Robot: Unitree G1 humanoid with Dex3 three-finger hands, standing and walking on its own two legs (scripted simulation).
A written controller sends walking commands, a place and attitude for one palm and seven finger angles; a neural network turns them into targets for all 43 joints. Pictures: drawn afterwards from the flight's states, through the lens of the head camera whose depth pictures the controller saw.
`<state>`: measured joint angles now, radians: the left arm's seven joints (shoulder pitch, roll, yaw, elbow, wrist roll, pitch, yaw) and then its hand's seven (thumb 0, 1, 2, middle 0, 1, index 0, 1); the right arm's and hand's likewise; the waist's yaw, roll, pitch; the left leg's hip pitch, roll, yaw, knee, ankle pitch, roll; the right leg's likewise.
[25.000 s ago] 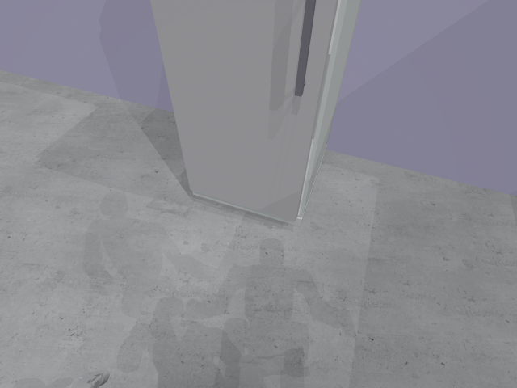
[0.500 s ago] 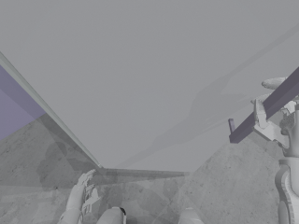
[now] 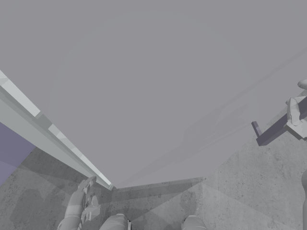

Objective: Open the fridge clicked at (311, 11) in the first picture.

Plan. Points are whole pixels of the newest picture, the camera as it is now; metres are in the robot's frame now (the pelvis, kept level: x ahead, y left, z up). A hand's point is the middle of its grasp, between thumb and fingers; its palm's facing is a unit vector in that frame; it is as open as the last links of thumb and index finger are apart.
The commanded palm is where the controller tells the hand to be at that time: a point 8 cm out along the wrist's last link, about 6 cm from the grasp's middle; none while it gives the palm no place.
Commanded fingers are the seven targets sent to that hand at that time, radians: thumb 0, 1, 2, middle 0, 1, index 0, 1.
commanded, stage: walk backward, drawing the door open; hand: right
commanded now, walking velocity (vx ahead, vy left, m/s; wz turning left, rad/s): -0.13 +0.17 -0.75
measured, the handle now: (297, 100) +0.36 -0.27 +0.16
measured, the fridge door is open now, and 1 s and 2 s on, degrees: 55 57 58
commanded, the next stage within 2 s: stop walking and hold the door back in 0.02 s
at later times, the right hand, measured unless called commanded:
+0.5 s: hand (303, 136) +0.28 -0.25 +0.16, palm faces +0.53 +0.84 -0.15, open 5.6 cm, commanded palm +0.25 -0.28 +0.15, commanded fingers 0.00 -0.90 -0.90 0.45 1.40 0.45 1.40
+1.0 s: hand (295, 119) +0.31 -0.24 +0.17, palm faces +0.48 +0.87 -0.13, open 5.3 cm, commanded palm +0.25 -0.28 +0.15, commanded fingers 0.00 -0.90 -0.90 0.45 1.40 0.45 1.40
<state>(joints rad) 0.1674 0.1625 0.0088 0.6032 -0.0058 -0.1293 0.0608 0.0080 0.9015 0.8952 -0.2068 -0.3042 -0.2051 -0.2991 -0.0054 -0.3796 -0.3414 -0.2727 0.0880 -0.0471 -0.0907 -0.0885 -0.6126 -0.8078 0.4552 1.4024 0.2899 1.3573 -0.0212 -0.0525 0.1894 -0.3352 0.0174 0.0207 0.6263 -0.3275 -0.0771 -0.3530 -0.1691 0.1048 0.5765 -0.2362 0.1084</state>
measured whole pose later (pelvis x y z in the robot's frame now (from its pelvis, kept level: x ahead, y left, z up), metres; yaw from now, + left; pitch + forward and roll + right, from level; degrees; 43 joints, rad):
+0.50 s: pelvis -0.06 +0.06 +0.01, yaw -15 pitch -1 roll +2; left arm 0.11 0.23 0.00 0.62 -0.04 -0.07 0.08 0.01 0.91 0.90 -0.20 -0.30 -0.20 -0.30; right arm -0.52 -0.32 -0.16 0.34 0.05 -0.14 -0.14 -0.06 -0.65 -0.78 0.43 1.45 0.44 1.39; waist -0.04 -0.01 0.15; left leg -0.41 0.04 0.06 0.90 -0.43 -0.04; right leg -0.27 -0.02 -0.04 0.57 -0.29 -0.05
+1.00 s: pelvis -0.08 +0.06 +0.00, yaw -13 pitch -2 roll +0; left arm 0.32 0.33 0.05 0.76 -0.04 -0.06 0.11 0.01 0.91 0.90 -0.20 -0.30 -0.20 -0.30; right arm -0.78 -0.40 -0.25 0.90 0.06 -0.20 -0.07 -0.04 -0.69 -0.78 0.45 1.40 0.45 1.40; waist 0.05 0.00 0.09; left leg -0.30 0.04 0.00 0.72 -0.43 -0.03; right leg -0.29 -0.04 -0.10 0.58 -0.25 -0.02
